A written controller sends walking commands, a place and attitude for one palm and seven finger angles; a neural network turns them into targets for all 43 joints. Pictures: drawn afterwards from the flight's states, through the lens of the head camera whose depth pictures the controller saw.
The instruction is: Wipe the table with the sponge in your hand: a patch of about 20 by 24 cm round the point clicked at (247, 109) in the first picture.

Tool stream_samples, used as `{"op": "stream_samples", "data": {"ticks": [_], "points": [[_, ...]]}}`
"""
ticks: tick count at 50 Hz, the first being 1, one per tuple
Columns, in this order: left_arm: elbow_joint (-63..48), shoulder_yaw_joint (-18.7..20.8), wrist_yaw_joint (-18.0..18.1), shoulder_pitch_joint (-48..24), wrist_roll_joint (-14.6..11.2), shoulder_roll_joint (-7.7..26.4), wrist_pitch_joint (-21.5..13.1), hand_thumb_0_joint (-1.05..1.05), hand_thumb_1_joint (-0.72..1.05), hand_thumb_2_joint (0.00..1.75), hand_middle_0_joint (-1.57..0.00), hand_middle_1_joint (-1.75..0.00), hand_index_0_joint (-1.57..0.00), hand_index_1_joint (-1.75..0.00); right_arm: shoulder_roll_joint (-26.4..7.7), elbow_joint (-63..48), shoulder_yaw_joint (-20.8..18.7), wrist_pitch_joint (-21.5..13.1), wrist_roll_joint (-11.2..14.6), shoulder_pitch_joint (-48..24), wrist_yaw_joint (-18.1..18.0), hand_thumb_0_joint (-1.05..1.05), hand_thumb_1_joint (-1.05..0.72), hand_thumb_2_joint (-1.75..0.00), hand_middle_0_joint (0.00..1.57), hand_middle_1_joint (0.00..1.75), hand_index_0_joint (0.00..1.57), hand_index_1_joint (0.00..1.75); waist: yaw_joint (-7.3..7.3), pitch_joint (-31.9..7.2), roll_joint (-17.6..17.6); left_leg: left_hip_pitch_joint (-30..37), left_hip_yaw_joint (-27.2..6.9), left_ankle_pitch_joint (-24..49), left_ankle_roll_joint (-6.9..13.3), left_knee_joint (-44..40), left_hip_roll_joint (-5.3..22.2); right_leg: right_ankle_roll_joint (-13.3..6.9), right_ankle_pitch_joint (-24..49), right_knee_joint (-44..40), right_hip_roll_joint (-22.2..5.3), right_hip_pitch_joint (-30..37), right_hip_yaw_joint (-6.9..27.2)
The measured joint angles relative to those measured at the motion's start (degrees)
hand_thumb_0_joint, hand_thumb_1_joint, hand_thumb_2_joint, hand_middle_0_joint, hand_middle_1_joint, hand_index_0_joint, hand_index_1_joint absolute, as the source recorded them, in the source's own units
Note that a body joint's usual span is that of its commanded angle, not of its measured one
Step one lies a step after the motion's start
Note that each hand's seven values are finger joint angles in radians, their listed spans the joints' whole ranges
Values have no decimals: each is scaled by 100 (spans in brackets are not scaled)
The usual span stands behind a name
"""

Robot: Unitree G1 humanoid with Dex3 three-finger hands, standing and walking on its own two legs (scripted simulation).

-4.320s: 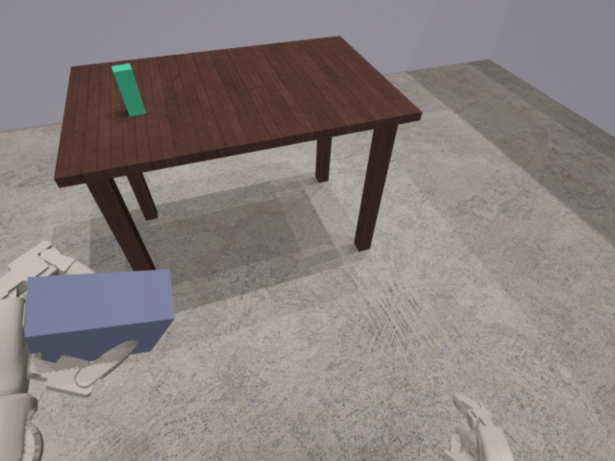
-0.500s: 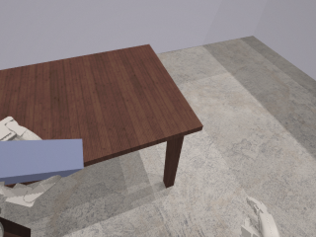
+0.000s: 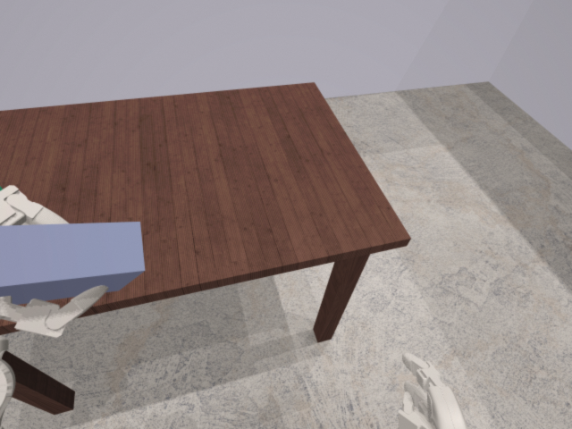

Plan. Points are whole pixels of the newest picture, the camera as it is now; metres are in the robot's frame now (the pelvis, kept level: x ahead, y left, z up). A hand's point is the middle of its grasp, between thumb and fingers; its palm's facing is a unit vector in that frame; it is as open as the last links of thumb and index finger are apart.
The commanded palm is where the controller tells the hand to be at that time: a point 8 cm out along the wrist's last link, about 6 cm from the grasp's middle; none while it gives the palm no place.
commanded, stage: come to a stop and stand still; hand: left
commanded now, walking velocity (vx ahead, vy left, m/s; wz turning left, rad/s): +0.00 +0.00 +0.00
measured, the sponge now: (89, 263) +0.23 +0.24 +0.15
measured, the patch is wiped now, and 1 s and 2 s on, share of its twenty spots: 0.00 0.00 0.00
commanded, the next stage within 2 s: look again from close up in 0.78 s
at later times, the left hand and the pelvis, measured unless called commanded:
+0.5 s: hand (100, 264) +0.23 +0.23 +0.16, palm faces +0.38 -0.84 -0.37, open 9.4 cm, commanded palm +0.18 +0.26 +0.18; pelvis +0.02 -0.02 +0.00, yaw +0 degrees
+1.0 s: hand (101, 269) +0.23 +0.23 +0.16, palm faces +0.38 -0.85 -0.38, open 9.4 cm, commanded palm +0.17 +0.26 +0.18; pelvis +0.01 -0.02 +0.00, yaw +0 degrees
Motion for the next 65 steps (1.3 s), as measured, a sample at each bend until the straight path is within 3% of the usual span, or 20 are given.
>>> {"op": "stream_samples", "data": {"ticks": [5, 9, 14, 18, 32, 46, 65], "points": [[-73, -401, 21, 9, 70, -392, 97, 0, -43, 102, -80, -138, -80, -138, -117, 1, -61, -7, -7, -110, 2, 1, -90, -89, 20, 30, 21, 30, 19, -97, -6, 99, 10, -12, -7, -91, 0, 32, 36, -160, 10, 123, 16], [-48, -635, -24, 54, 100, -396, 165, 0, -43, 102, -80, -138, -80, -138, -120, -84, -80, 62, -15, -226, -38, 1, -90, -89, 20, 30, 21, 30, -67, -108, -42, 141, 12, -31, -28, -118, 16, 28, 24, -197, 29, 166, 23], [-168, -461, -56, 167, 23, -94, 200, 0, -44, 102, -80, -138, -80, -138, -79, -227, -75, 161, -8, -294, -85, 1, -90, -89, 20, 30, 21, 30, -199, -47, -58, 118, -26, -60, -73, -76, 74, -12, 9, -224, 88, 181, -11], [-363, -267, -50, 337, -74, 29, 156, 0, -44, 102, -80, -138, -80, -138, -97, -239, -80, 220, 13, -254, -81, 1, -90, -89, 20, 30, 21, 30, -225, -49, -31, 67, -66, -114, -120, 11, 133, -55, -2, -242, 148, 184, -46], [-19, -512, -36, 395, -104, -287, 341, 0, -44, 102, -80, -138, -80, -138, -210, -43, -123, 345, 49, -90, -176, 1, -90, -89, 20, 30, 21, 30, -149, -200, 123, 79, -128, -88, -185, 5, 211, -130, 46, -335, 236, 246, -99], [-274, -413, -36, 501, -156, -132, 305, 0, -44, 102, -80, -138, -81, -138, -186, -87, -143, 343, 65, -91, -191, 1, -90, -89, 20, 30, 21, 30, -225, -143, 99, 64, -126, -24, -167, -84, 175, -112, 84, -369, 204, 209, -97], [-272, -467, 5, 438, -131, -197, 370, 0, -44, 102, -80, -138, -81, -138, -128, -84, -106, 355, 67, -139, -196, 1, -90, -89, 20, 30, 21, 30, -159, -137, 84, 110, -177, -36, -134, -111, 103, -75, 35, -365, 141, 266, -145]]}}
